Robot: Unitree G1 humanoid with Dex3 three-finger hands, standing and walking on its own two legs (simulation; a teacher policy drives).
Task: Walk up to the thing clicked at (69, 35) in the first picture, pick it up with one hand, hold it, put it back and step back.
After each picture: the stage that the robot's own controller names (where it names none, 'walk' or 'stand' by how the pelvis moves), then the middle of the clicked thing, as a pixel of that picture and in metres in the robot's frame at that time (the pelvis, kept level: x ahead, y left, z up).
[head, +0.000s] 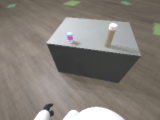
stand; (70, 37) +0.84 +0.32 -0.06
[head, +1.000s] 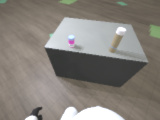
walk; (71, 41) +0.73 +0.25 -0.04
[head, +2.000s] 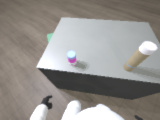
stand; (72, 58) +0.44 +0.19 -0.02
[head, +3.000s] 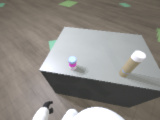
stand; (72, 63) +0.45 +0.19 -0.05
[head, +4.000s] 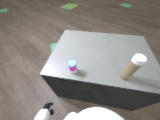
stand; (72, 67) +0.43 +0.19 -0.06
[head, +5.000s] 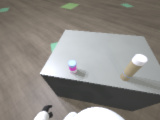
stand; (72, 67) +0.43 +0.19 -0.06
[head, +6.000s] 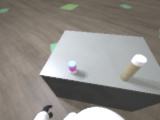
stand; (72, 67) +0.42 +0.19 -0.06
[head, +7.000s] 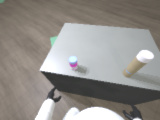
rise first; (73, 63) +0.43 +0.19 -0.05
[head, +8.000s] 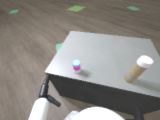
rise first; (76, 66) +0.43 +0.18 -0.06
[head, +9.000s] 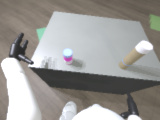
go down; (68, 56) +0.45 +0.17 -0.02
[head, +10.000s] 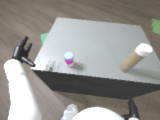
go down; (69, 59) +0.44 +0.17 -0.01
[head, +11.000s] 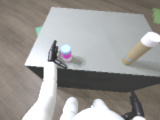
close in; (66, 53) +0.45 +0.18 +0.03
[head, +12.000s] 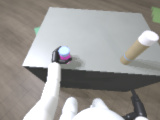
lift; (65, 55) +0.43 +0.17 +0.03
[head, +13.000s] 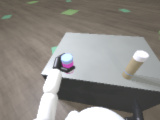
lift; (68, 64) +0.32 +0.17 +0.14
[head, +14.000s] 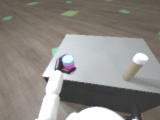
hold; (69, 65) +0.32 +0.17 +0.13
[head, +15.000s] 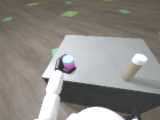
hold; (69, 65) +0.32 +0.16 +0.13
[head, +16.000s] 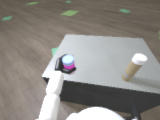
hold; (69, 65) +0.32 +0.16 +0.13
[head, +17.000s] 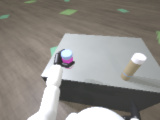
crouch; (67, 59) +0.36 +0.18 +0.14
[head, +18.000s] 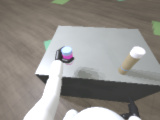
lower; (67, 56) +0.42 +0.17 +0.08
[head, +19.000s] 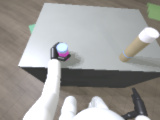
lower; (63, 52) +0.45 +0.17 +0.03
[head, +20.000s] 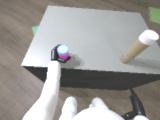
lower; (63, 54) +0.44 +0.18 +0.03
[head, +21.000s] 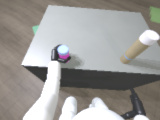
lower; (64, 54) +0.44 +0.18 +0.03
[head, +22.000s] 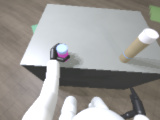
lower; (63, 53) +0.45 +0.18 +0.03
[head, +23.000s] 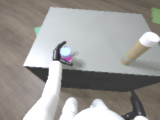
open; (66, 56) +0.43 +0.17 +0.02
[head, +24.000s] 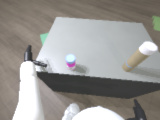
sink last; (71, 62) +0.41 +0.16 +0.00
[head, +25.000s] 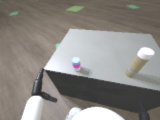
stand; (76, 64) +0.44 +0.18 -0.01
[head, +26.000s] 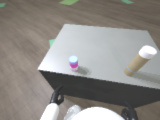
stand; (73, 63) +0.42 +0.17 +0.00
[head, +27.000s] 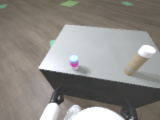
stand; (74, 62) +0.43 +0.17 +0.00
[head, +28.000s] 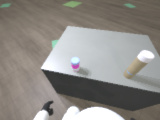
stand; (75, 64) +0.43 +0.17 -0.03
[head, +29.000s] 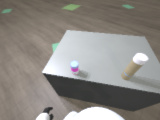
stand; (74, 67) +0.42 +0.17 -0.06
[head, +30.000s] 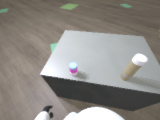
stand; (73, 69) +0.41 +0.18 -0.06
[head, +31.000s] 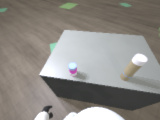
stand; (73, 69) +0.40 +0.18 -0.06
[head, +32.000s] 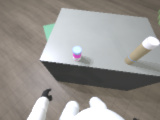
walk; (77, 54) +0.47 +0.14 -0.04
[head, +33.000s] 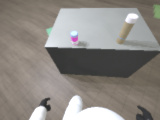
walk; (74, 38) +0.67 +0.22 -0.02
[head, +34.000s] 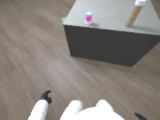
walk; (88, 18) +0.98 +0.15 -0.02
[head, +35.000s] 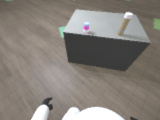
stand; (86, 27) +1.02 +0.17 -0.05
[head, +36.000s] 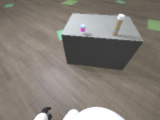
stand; (82, 29) +1.06 +0.19 -0.06
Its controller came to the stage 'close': yes
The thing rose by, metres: 0.20
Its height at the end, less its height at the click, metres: +0.00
